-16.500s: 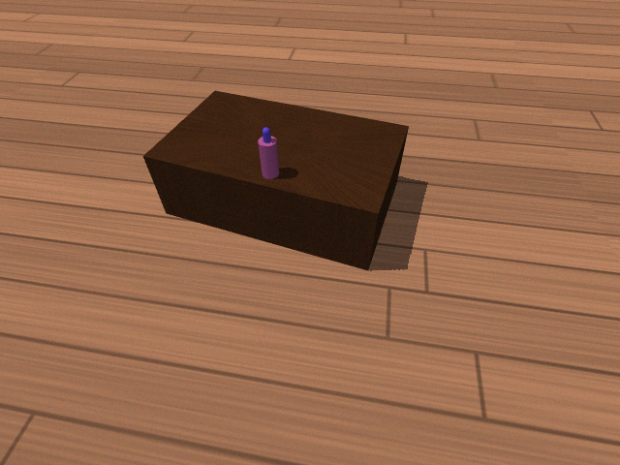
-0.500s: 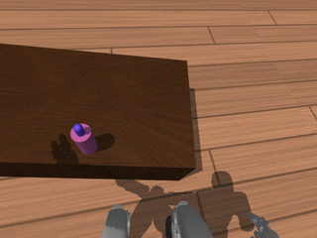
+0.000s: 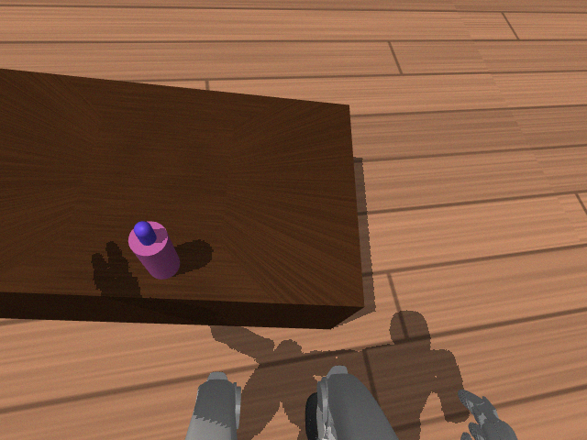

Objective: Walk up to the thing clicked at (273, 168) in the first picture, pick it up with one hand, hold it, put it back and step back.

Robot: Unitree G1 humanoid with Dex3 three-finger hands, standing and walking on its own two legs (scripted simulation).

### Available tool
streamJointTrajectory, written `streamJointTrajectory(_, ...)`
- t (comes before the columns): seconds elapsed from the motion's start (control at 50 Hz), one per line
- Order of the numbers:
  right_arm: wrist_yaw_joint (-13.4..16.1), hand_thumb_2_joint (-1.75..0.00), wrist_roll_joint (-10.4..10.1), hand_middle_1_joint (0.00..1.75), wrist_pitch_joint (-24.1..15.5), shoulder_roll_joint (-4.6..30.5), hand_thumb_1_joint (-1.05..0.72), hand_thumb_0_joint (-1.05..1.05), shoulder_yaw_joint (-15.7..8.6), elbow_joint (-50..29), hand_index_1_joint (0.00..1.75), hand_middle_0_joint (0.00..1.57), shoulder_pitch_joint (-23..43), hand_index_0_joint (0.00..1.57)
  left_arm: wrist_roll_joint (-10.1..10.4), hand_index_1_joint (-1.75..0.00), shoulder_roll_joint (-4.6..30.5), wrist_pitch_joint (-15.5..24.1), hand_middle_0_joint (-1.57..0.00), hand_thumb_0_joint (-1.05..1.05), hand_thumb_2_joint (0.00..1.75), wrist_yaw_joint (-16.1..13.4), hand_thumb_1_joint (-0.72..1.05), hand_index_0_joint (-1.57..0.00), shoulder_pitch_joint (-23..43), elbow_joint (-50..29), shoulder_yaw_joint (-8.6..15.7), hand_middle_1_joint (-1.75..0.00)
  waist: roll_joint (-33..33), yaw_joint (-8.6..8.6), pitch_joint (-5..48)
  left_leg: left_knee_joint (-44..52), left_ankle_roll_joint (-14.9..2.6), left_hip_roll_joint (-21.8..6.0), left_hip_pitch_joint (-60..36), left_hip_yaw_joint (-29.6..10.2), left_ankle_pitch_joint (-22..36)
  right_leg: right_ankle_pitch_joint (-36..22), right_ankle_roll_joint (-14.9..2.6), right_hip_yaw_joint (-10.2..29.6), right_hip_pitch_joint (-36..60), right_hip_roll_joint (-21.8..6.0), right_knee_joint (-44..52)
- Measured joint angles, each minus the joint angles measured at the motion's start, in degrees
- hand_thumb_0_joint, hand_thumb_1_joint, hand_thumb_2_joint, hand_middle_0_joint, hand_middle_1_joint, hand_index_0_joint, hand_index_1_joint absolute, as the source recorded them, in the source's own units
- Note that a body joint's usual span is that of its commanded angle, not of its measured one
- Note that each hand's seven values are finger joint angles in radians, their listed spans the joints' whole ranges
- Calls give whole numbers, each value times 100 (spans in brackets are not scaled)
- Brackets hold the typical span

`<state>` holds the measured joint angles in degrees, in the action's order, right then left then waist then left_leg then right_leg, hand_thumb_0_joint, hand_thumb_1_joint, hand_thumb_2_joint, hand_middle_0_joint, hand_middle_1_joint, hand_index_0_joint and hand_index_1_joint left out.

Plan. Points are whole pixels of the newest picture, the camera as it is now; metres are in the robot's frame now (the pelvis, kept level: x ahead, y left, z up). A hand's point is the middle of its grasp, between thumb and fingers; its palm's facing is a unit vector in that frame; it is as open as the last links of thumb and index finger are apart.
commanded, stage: go down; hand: left
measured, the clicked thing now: (153, 247) +0.45 +0.24 -0.24
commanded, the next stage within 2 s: none
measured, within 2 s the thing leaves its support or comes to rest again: neither
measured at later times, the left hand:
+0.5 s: hand out of the picture +0.35 +0.43 +0.02, palm faces +0.30 -0.95 -0.09, open 17.3 cm
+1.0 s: hand out of the picture +0.35 +0.43 +0.03, palm faces +0.31 -0.95 -0.07, open 17.3 cm
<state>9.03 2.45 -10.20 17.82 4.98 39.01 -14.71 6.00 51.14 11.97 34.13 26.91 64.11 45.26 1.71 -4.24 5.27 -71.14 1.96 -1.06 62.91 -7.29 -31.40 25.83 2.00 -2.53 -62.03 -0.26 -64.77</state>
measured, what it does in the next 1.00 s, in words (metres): stands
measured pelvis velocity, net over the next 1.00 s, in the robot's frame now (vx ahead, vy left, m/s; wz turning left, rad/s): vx -0.01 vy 0.00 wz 0.00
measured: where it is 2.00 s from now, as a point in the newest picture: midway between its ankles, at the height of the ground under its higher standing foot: outside the picture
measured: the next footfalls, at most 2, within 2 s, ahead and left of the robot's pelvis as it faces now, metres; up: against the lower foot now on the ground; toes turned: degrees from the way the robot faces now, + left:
none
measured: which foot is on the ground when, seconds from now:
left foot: down 0.00-1.00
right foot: down 0.00-1.00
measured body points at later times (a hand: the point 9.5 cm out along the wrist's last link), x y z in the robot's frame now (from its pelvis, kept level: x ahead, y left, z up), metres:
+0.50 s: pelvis +0.00 +0.00 +0.00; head +0.15 +0.06 +0.42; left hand +0.33 +0.48 +0.03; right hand +0.12 -0.27 -0.10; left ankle +0.02 +0.13 -0.63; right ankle +0.04 -0.15 -0.63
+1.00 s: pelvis -0.01 +0.00 -0.01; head +0.14 +0.05 +0.41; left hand +0.33 +0.48 +0.04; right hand +0.11 -0.27 -0.10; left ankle +0.02 +0.13 -0.63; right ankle +0.04 -0.15 -0.63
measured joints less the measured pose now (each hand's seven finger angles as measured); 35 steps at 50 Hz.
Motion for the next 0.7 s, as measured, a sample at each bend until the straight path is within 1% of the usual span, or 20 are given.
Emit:
streamJointTrajectory(0.06,5,-90,12,30,-7,3,-89,1,2,0,31,21,34,21,40,-2,-6,16,-6,-1,3,42,-47,-4,3,-18,-16,0,-3,-9,3,-25,-2,4,36,-9,-9,10,4,-8,-29,-3,-18)
streamJointTrajectory(0.28,-19,-90,25,30,18,-16,-89,1,1,8,31,21,71,21,73,-2,-134,51,-6,-1,4,54,-46,-4,-37,-148,40,0,-9,-3,81,-100,-16,19,117,-4,-51,47,17,-2,-103,-16,-80)
streamJointTrajectory(0.48,-21,-90,6,30,14,-42,-89,1,29,-57,31,21,79,21,146,-2,-75,109,-6,-1,3,47,-46,-4,42,-138,46,-1,2,-10,51,-139,-26,22,167,-4,-55,47,27,0,-150,-17,-113)
streamJointTrajectory(0.58,-27,-90,11,30,6,-23,-89,1,60,-83,31,21,95,21,184,-2,-91,135,-6,-1,3,88,-46,-4,3,-168,127,-1,-3,-27,59,-170,-26,24,206,-1,-63,52,30,4,-188,-17,-138)
streamJointTrajectory(0.7,-33,-90,17,30,10,-28,-89,1,60,-74,31,21,113,21,194,-2,-125,162,-6,-1,3,107,-46,-4,60,-206,140,-1,0,-18,75,-194,-25,35,234,-7,-59,54,29,0,-214,-26,-166)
